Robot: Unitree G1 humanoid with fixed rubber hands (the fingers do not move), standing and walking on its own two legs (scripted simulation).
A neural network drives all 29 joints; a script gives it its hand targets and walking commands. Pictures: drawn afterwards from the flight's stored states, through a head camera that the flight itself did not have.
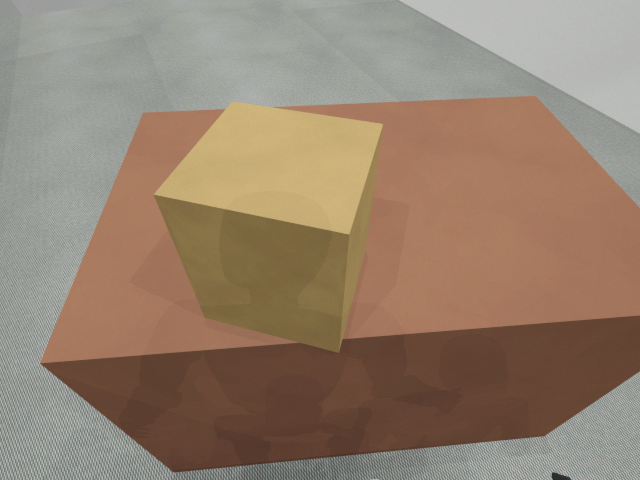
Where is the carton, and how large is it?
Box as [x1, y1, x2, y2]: [154, 101, 382, 352]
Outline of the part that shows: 232,101 154,193 158,206 204,316 207,318 338,352 365,249 382,124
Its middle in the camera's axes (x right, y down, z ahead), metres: -0.05 -0.01 +0.55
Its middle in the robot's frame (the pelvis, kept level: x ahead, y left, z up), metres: +0.43 +0.05 +0.07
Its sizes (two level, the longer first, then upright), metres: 0.210 0.200 0.250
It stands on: a pedestal, 0.68 m high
